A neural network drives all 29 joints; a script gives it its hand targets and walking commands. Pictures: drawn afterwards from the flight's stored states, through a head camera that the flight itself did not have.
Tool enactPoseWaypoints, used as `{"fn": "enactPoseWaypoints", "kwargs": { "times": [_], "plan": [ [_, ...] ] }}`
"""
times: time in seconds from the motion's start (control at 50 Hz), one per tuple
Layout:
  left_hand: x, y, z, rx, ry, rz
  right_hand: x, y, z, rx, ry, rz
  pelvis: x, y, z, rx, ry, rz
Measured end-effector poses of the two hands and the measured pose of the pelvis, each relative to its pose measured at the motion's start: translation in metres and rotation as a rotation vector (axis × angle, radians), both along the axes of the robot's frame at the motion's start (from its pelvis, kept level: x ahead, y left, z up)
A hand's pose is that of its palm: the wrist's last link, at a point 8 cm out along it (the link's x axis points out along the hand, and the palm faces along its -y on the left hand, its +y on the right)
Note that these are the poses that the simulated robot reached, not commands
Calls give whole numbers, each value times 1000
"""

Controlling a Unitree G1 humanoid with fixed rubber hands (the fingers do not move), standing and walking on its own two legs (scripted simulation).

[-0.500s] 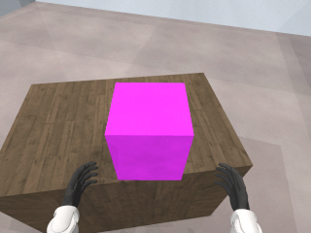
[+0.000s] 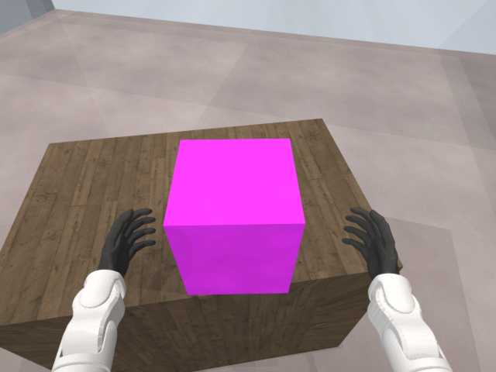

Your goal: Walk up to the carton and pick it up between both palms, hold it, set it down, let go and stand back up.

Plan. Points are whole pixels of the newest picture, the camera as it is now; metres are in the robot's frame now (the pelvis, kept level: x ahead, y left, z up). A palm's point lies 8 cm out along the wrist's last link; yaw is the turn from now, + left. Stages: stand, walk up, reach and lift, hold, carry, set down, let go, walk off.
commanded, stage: reach and lift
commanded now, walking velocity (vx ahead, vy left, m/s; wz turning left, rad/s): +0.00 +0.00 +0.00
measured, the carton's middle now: (236, 220) +0.40 +0.07 -0.01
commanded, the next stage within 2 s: none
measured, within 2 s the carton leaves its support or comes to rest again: neither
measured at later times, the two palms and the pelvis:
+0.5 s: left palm (118, 197) +0.33 +0.25 +0.12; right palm (376, 204) +0.35 -0.15 +0.11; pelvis -0.02 +0.00 +0.00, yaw -1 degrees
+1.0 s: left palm (118, 140) +0.39 +0.25 +0.18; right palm (378, 148) +0.41 -0.15 +0.17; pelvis -0.02 +0.00 +0.00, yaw +0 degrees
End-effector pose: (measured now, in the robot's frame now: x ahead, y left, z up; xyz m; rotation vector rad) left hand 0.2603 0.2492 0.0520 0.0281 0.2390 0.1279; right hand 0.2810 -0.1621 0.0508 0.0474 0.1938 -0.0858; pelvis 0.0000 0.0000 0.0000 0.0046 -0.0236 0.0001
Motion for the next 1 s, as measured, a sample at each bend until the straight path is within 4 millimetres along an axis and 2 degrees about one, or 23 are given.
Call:
{"fn": "enactPoseWaypoints", "kwargs": {
  "times": [0.46,1.0],
  "plan": [
    [67,0,61,-29,-10,17,60,10,58,-9,2,12,-20,-1,0,-7,30,-14],
    [134,2,130,-6,-8,24,127,14,123,-31,34,15,-17,2,-1,-19,87,4]
  ]
}}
